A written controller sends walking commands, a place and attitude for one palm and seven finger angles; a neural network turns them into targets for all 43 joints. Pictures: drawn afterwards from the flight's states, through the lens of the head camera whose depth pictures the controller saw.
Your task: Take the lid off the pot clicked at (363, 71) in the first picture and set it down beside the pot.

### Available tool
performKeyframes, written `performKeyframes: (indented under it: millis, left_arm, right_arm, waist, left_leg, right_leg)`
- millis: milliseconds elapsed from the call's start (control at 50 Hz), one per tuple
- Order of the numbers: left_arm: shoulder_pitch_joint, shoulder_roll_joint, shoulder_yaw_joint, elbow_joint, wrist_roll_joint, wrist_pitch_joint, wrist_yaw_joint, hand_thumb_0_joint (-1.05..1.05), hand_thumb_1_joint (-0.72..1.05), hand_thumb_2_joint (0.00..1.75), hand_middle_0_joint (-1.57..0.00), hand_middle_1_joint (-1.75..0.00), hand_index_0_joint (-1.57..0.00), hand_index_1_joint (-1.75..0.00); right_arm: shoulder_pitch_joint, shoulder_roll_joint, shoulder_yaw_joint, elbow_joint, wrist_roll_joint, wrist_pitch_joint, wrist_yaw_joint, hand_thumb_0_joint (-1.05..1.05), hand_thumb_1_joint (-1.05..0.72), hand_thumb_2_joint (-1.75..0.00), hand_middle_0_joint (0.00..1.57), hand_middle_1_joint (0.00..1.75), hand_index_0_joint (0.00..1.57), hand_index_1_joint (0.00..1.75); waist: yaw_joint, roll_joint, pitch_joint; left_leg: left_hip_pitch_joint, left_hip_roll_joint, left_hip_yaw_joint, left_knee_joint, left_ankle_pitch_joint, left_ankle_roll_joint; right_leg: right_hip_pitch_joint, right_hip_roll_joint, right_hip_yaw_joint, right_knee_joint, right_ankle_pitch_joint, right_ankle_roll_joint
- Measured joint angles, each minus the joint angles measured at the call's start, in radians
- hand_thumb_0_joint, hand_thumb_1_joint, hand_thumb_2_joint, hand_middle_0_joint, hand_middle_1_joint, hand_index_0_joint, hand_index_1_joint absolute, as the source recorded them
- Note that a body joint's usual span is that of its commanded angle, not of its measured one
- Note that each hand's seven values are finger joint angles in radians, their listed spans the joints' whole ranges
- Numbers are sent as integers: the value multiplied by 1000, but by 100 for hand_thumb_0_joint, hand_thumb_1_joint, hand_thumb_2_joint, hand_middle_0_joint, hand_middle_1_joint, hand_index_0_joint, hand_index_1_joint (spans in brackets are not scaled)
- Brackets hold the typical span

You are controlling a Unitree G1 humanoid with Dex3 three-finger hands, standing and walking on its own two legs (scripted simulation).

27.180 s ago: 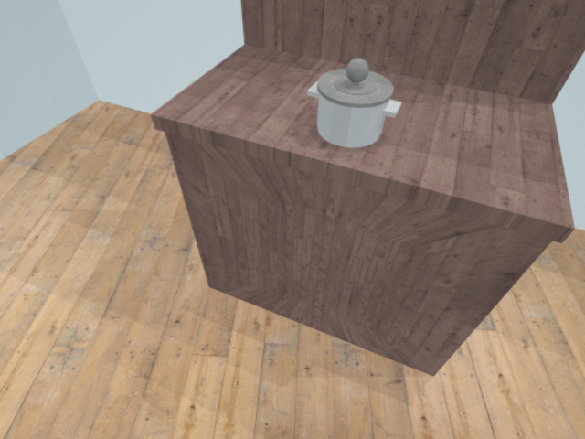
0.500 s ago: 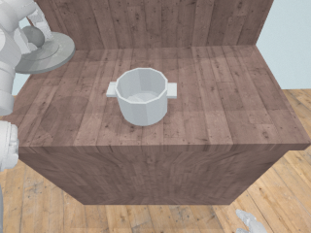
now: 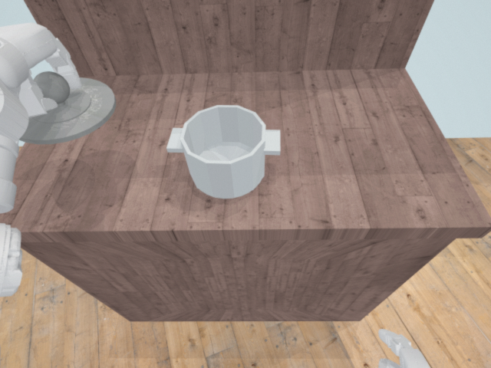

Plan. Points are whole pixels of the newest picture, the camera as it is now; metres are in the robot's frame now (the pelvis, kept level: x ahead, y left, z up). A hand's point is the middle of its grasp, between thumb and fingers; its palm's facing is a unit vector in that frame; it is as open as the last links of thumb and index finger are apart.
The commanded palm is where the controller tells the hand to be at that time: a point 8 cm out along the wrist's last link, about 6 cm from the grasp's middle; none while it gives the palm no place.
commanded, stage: lower the lid onto the table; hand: left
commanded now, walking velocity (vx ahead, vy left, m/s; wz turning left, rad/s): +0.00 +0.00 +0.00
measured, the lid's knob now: (51, 88) +0.46 +0.29 +0.22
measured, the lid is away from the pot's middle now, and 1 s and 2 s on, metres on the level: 0.25 0.23 0.24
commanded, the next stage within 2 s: none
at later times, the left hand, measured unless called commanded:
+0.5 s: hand (56, 103) +0.45 +0.29 +0.20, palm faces -0.29 -0.07 -0.95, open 7.8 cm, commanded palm +0.43 +0.28 +0.28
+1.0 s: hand (70, 128) +0.43 +0.28 +0.17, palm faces -0.34 -0.09 -0.93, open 7.8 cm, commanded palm +0.43 +0.28 +0.25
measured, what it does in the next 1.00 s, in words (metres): stands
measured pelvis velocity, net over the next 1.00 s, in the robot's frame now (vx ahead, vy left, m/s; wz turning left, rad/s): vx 0.00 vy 0.01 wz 0.01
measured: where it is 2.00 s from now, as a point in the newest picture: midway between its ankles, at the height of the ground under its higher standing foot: outside the picture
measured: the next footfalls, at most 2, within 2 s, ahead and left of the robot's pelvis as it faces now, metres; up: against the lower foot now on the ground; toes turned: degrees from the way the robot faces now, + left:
none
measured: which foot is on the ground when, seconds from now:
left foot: down 0.00-1.00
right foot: down 0.00-1.00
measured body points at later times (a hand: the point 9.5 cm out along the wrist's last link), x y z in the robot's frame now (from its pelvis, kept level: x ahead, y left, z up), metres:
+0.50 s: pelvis +0.00 +0.01 +0.00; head +0.04 +0.00 +0.45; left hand +0.46 +0.29 +0.26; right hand +0.10 -0.25 -0.12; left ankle +0.00 +0.07 -0.74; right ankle -0.02 -0.13 -0.74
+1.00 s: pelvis +0.00 +0.01 +0.00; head +0.04 -0.01 +0.45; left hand +0.45 +0.28 +0.22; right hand +0.12 -0.25 -0.12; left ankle +0.00 +0.07 -0.74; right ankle -0.02 -0.13 -0.74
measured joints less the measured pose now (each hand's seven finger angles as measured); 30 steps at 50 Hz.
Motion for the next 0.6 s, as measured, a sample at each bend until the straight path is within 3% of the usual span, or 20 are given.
performKeyframes:
  millis: [280, 400, 600]
  left_arm:
    - [-42, -37, -80, 83, -3, -22, 26, -3, 2, 122, -117, -57, -88, -45]
    - [-36, -50, -43, 121, -3, -64, 43, -2, 2, 122, -117, -57, -88, -45]
    - [11, -62, -22, 89, -4, -77, 56, -2, 3, 122, -117, -57, -87, -45]
  right_arm:
    - [1, 13, 8, 25, -4, -13, -6, 1, -91, -90, 20, 30, 20, 30]
    - [23, 12, 10, 42, -12, -21, -10, 1, -91, -90, 20, 30, 20, 30]
    - [66, -1, -10, 43, -19, -18, 4, 1, -91, -90, 20, 30, 20, 30]
  waist:
    - [4, -12, 2]
    - [-12, -10, -5]
    - [-30, -2, -9]
  left_leg:
    - [-16, -11, -17, 9, 9, 6]
    - [-16, -13, -10, 8, 6, 11]
    - [-11, -15, 4, -3, 3, 17]
  right_leg:
    - [-5, -9, -18, -1, 7, 0]
    - [-6, -11, -10, -5, 8, 4]
    - [-7, -13, 5, -12, 8, 2]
